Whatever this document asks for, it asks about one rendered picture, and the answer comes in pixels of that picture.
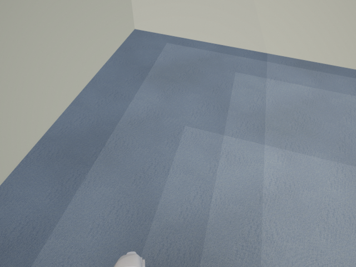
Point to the robot left thigh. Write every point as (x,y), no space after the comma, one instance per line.
(130,260)

